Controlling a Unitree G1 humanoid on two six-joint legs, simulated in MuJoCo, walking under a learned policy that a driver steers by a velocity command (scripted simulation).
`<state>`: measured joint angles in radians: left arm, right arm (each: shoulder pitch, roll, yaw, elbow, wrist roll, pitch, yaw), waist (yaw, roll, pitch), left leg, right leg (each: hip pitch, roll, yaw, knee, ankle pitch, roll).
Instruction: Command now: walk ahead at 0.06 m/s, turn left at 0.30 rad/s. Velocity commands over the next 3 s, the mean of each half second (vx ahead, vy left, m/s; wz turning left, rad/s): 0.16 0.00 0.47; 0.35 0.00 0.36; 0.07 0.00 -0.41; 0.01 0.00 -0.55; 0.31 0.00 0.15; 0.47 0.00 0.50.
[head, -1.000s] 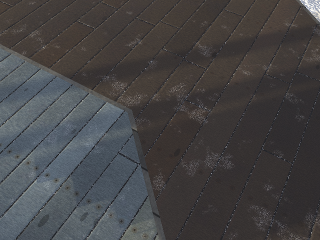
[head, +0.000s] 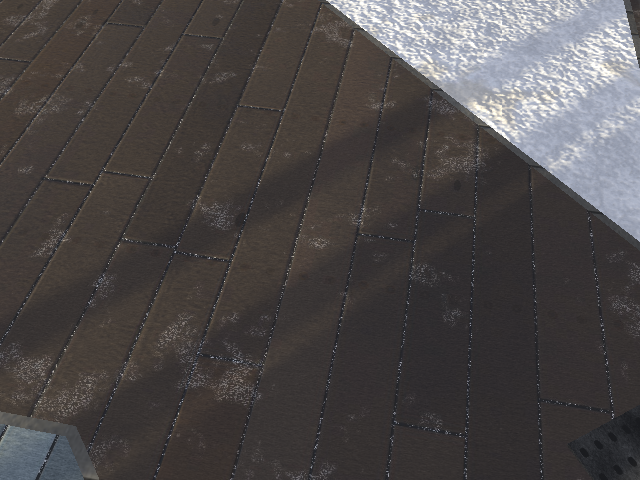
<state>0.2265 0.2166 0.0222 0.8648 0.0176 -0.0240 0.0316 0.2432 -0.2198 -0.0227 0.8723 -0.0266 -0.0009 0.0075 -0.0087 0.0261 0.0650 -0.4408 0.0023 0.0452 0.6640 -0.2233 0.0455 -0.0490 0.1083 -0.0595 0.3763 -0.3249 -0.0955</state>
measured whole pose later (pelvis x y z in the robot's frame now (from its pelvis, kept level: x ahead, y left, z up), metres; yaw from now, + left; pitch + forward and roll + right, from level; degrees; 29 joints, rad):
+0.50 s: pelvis +0.07 -0.02 +0.00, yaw +16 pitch +2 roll +0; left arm 0.21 0.28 0.03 0.79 0.02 -0.03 0.03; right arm 0.28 -0.29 -0.10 0.83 -0.02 0.04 0.01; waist -0.02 0.02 -0.03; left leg -0.32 -0.14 -0.19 0.53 -0.30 0.06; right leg -0.24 0.03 0.04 0.48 -0.33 -0.01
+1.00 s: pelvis +0.22 +0.08 -0.01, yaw +26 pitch +2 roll -1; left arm 0.44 0.21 0.02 0.95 -0.03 -0.05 0.01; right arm 0.04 -0.21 -0.01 0.76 -0.03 -0.05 0.02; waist 0.08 0.01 0.09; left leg -0.43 -0.01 0.07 0.55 -0.16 0.06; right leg -0.19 -0.02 0.00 0.97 -0.55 -0.02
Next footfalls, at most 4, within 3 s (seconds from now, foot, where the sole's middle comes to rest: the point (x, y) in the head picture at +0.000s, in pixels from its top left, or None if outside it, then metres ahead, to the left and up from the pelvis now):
0.04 left None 0.11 0.08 -0.77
0.48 right None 0.13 -0.11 -0.77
0.92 left None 0.29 0.21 -0.77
1.42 right None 0.37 0.02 -0.77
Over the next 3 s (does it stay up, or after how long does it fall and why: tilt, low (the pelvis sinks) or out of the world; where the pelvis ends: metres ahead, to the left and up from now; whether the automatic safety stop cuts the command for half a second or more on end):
stays up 0.63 0.19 0.01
